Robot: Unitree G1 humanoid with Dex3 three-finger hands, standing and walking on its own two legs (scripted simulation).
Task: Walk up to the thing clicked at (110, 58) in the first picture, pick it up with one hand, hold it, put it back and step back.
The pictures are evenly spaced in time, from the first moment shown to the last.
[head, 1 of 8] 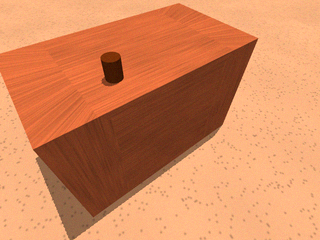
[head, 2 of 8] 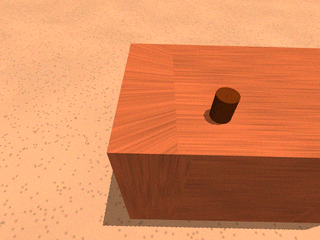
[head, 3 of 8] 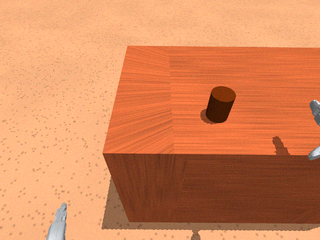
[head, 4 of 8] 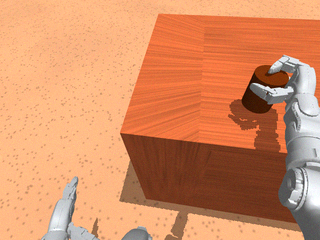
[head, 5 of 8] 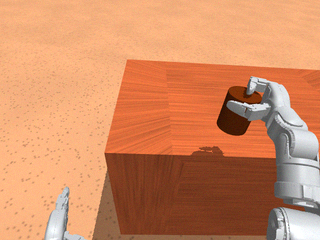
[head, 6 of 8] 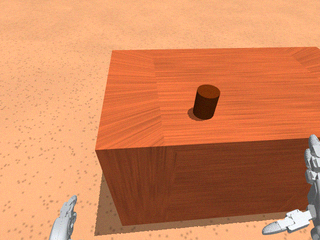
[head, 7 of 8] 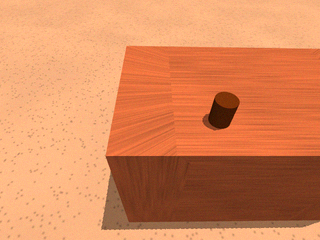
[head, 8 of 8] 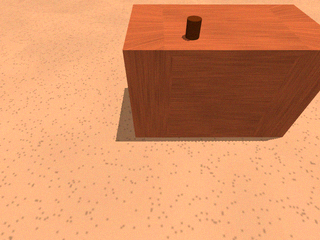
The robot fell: no
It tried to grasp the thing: yes
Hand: right
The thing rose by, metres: 0.20
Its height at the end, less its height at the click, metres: +0.00
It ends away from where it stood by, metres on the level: 0.02
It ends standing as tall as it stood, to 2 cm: yes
